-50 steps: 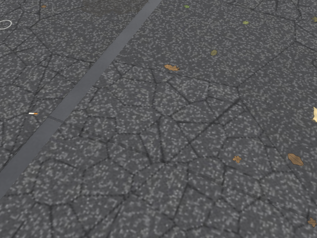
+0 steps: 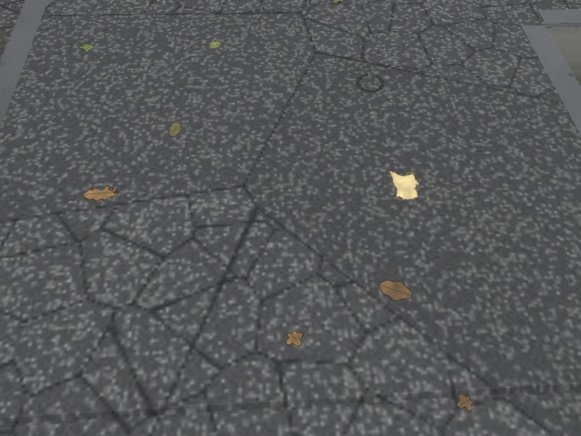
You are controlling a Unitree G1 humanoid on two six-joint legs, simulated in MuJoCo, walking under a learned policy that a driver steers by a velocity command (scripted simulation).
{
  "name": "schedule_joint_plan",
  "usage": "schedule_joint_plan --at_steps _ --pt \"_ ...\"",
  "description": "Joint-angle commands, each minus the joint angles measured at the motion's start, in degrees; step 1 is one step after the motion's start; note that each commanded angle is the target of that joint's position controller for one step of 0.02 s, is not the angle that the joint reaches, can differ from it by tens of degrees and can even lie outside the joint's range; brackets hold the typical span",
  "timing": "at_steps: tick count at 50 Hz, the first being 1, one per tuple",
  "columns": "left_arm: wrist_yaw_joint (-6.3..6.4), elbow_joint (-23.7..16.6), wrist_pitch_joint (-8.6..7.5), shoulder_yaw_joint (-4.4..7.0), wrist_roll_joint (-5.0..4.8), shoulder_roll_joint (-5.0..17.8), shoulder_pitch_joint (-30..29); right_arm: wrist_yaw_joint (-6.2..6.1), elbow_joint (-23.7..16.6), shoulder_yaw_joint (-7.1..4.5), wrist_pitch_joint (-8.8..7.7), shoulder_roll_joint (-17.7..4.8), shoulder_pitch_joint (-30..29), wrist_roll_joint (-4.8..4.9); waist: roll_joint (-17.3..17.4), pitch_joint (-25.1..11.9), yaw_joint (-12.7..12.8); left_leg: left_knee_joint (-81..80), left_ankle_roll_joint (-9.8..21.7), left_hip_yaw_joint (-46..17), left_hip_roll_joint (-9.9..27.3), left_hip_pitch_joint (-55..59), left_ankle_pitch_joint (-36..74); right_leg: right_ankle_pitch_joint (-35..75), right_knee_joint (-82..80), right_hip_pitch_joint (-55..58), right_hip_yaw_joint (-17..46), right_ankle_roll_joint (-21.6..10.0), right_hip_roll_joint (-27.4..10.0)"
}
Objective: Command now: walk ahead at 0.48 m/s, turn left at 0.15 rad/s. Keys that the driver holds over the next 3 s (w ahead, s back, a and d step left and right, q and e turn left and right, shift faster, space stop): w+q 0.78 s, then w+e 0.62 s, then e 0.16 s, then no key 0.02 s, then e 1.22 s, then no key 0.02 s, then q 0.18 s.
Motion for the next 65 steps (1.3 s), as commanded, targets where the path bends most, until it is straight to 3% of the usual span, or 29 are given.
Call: schedule_joint_plan --at_steps 1,3,6,10,16,19,21,22,23,24,25,26,27,28,30,33,39,43,46,48,49,50,51,52,53,55,59,62,65 --pt "0.92 1.5 -1.55 1.78 -0.93 5.0 8.7 0.38 -3.5 -1.93 0.14 -6.3 -0.2 -1.47 -2.3 -3.4 3.6 1.7 0.2 -3.3 4.0 -15.9 4.5 10.4 -20.4 15.2 17.1 -5.5 -18.0" --pt "0.94 2.6 -2.84 1.52 -0.93 4.2 9.9 1.37 -2.4 -1.96 1.63 -4.4 1.5 -2.06 -2.9 -2.7 2.3 0.3 -0.2 -3.0 3.9 -13.7 5.8 12.2 -23.0 12.0 12.8 -4.6 -16.8" --pt "0.99 4.3 -3.99 1.82 -1.24 5.1 11.9 2.22 -4.0 -2.42 2.4 -3.9 -3.8 -2.08 -4.0 0.0 1.9 -2.6 -0.6 -2.2 4.6 -20.1 11.2 15.1 -25.2 12.5 6.7 -3.4 -15.6" --pt "1.31 5.7 -3.96 1.34 -1.1 4.1 14.5 2.92 -7.2 -2.15 2.09 -3.2 -13.0 -1.93 -4.1 2.1 3.2 -12.7 -1.2 -0.1 4.3 -24.9 20.0 20.3 -25.0 14.4 0.4 -2.2 -14.0" --pt "2.61 8.5 -3.35 1.44 -1.06 6.7 19.8 3.94 -11.5 -1.13 1.8 -2.8 -23.8 -2.4 -3.4 2.9 5.8 -29.3 1.4 6.8 1.4 -22.0 21.3 34.2 -21.4 23.8 -4.5 -0.9 -16.6" --pt "3.42 8.8 -2.37 1.91 -0.67 9.2 19.0 3.35 -11.0 -1.91 2.05 -4.6 -19.8 -2.6 -5.4 -1.2 3.0 -30.9 4.9 9.8 -3.8 -14.6 12.2 57.7 -10.3 28.9 -6.9 0.1 -17.7" --pt "3.46 8.2 -1.26 2.41 -0.34 11.0 18.0 2.76 -8.3 -3.39 1.61 -7.3 -9.6 -2.83 -5.4 -7.5 -1.6 -34.5 8.0 8.9 -7.2 -2.0 7.2 57.4 7.5 26.5 -7.1 -0.2 -18.1" --pt "3.09 7.2 -1.12 2.44 -0.5 11.0 16.8 2.02 -5.8 -4.88 1.28 -10.5 -1.1 -3.48 -2.0 -11.9 -5.9 -39.3 10.6 3.2 -4.8 10.9 6.3 44.1 23.0 17.5 -7.8 1.1 -16.4" --pt "1.87 3.6 -1.61 1.06 -1.6 4.1 19.9 1.12 -6.2 -6.98 1.61 -17.7 -0.2 -3.72 11.7 -17.3 -2.3 -40.4 19.2 -24.8 13.3 29.9 5.9 -3.2 45.8 -7.5 -7.1 4.5 -7.1" --pt "1.47 0.9 -2.36 1.85 -1.41 7.8 13.8 1.33 -6.8 -7.17 2.18 -18.3 -0.2 -1.4 7.6 -20.9 -3.6 -50.0 23.2 -45.0 18.0 33.0 6.6 -17.7 54.9 -18.5 5.9 5.2 -0.2" --pt "1.16 -0.8 -3.21 1.63 -1.4 7.6 8.9 0.8 -6.5 -6.82 2.38 -16.8 -3.2 -0.95 3.0 -12.0 -2.6 -51.8 20.8 -35.3 16.9 27.1 8.6 -11.5 52.4 -23.6 9.8 4.6 -4.8" --pt "1.13 -0.7 -3.86 1.35 -1.62 7.4 9.2 0.55 -6.4 -6.08 2.22 -13.5 -5.9 -0.77 -0.6 -6.8 -0.1 -52.8 18.1 -29.3 15.1 19.1 13.6 -7.1 46.7 -21.4 9.2 4.5 -7.0" --pt "1.25 0.0 -3.6 1.46 -1.2 7.1 10.0 0.39 -6.7 -5.49 1.87 -11.4 -8.4 -0.9 -2.9 -3.6 2.6 -53.4 15.4 -24.1 11.9 12.6 19.7 -6.1 41.8 -17.9 9.2 4.8 -8.6" --pt "1.23 0.1 -2.46 1.37 -0.1 6.8 11.2 0.18 -6.9 -4.93 1.43 -9.8 -10.2 -0.57 -2.7 -3.0 4.6 -54.2 14.1 -20.1 9.2 8.1 24.0 -5.8 38.7 -14.1 9.3 5.8 -9.3" --pt "0.8 0.0 -0.28 1.22 0.93 5.7 12.2 0.41 -7.0 -4.64 0.15 -9.8 -10.0 -0.34 -1.3 -4.1 5.8 -54.6 13.4 -16.4 6.4 5.0 29.9 -5.5 35.0 -10.9 8.5 7.3 -9.4" --pt "0.41 -2.3 0.82 1.05 0.77 5.2 7.3 0.56 -6.5 -5.17 -0.45 -12.0 -7.2 -0.44 0.5 -3.0 4.9 -55.9 12.3 -14.6 4.0 3.3 30.1 0.0 27.9 -13.4 7.0 8.9 -9.4" --pt "0.03 -6.9 0.63 0.63 0.14 5.6 -5.8 0.34 -5.8 -5.3 -0.05 -12.2 -0.2 -0.62 3.4 -1.9 -0.5 -54.1 9.6 -17.1 3.3 10.6 29.0 10.4 12.3 -18.7 7.2 9.3 -7.4" --pt "-0.59 -8.1 -0.38 0.04 -0.25 5.2 -9.3 -0.24 -4.7 -4.47 -0.6 -11.0 2.1 -1.25 4.3 -1.1 -2.1 -53.8 8.2 -15.4 5.5 15.4 34.5 12.8 3.3 -15.0 5.0 6.3 -6.1" --pt "-0.35 -6.6 -0.79 1.0 -0.57 7.7 -3.2 -0.72 -4.7 -4.59 -1.22 -12.8 -0.8 -1.83 5.3 -1.7 1.7 -50.0 5.5 -13.3 7.5 17.4 46.6 6.6 -1.1 -5.5 4.7 2.3 -3.9" --pt "0.7 -1.8 -1.44 2.26 -0.68 9.7 11.3 -0.59 -4.5 -4.59 -1.18 -13.5 -2.1 -2.26 2.9 -8.9 8.4 -32.6 3.8 -8.6 4.4 17.3 57.2 4.6 -5.2 10.1 3.2 -0.6 -0.7" --pt "1.34 -0.2 -1.86 3.04 0.27 12.5 20.4 -0.53 -5.6 -3.79 -1.25 -11.2 -1.3 -2.23 -1.3 -15.2 11.5 -17.1 3.0 -6.3 2.0 8.5 42.7 -1.2 -5.4 23.1 14.2 -3.3 -10.0" --pt "1.17 0.7 -1.58 4.85 0.96 19.1 23.0 0.06 -6.3 -2.95 -1.31 -6.4 6.2 -0.45 -16.6 -20.2 7.6 4.0 -0.6 -1.1 -9.1 -11.8 3.7 -4.2 -11.1 36.9 45.0 -12.7 -24.4" --pt "0.21 0.7 -0.68 4.17 -1.49 14.6 18.3 -0.08 -6.0 -3.14 -1.54 -10.1 4.1 -2.57 -10.9 -16.4 6.1 8.2 0.3 -5.1 -7.1 -20.1 -5.4 -9.1 -17.4 34.1 54.4 -13.0 -23.5" --pt "-0.1 -0.6 -0.5 3.56 -1.93 11.4 12.6 0.16 -7.2 -3.23 -1.69 -10.9 -2.0 -2.71 -5.1 -7.9 5.0 7.7 0.2 -5.3 -3.4 -22.4 0.3 -8.6 -17.1 26.4 44.0 -12.0 -21.6" --pt "-0.32 -0.7 -0.71 3.02 -1.57 9.1 10.9 0.46 -8.4 -2.85 -2.08 -10.6 -6.6 -2.78 -1.0 -5.3 5.2 4.6 -0.2 -4.7 -1.5 -21.4 3.7 -1.0 -17.5 21.0 37.2 -10.8 -18.6" --pt "0.04 1.1 -1.2 2.4 -1.69 7.5 11.9 0.89 -9.6 -2.41 -1.23 -9.3 -8.0 -3.43 -2.4 -3.7 3.0 -1.4 -1.5 -4.1 0.8 -18.0 4.9 10.4 -18.5 15.3 29.2 -8.3 -13.6" --pt "0.45 2.9 -1.8 3.18 -2.31 9.6 15.7 1.25 -10.9 -1.53 0.48 -7.6 -10.3 -3.51 -3.7 -4.3 2.7 -7.9 -4.7 -1.8 1.4 -18.3 5.3 16.9 -20.2 12.8 25.1 -9.3 -11.2" --pt "0.71 3.5 -1.35 3.42 -2.35 9.7 18.6 1.27 -13.9 -1.07 0.76 -7.2 -18.7 -3.33 -3.7 -1.6 4.8 -16.3 -6.6 -0.7 2.1 -22.1 11.5 14.5 -22.1 11.9 24.8 -8.5 -9.9" --pt "0.82 4.1 -1.08 3.77 -2.34 9.9 21.6 1.51 -15.8 -0.51 0.57 -6.5 -24.8 -2.91 -4.0 -1.8 7.1 -24.1 -7.1 -0.6 1.2 -22.0 17.8 16.6 -20.5 14.0 24.7 -6.6 -8.7"
Next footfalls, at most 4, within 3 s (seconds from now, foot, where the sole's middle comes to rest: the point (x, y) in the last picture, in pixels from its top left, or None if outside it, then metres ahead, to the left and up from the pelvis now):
0.44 left None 0.38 0.13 -0.76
0.98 right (243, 315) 0.74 0.10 -0.76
1.50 left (148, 250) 0.95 0.35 -0.76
1.98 right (233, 249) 0.94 0.12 -0.76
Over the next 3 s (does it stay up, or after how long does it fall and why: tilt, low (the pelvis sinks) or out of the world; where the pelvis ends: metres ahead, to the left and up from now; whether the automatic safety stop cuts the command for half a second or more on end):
stays up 0.86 0.22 0.01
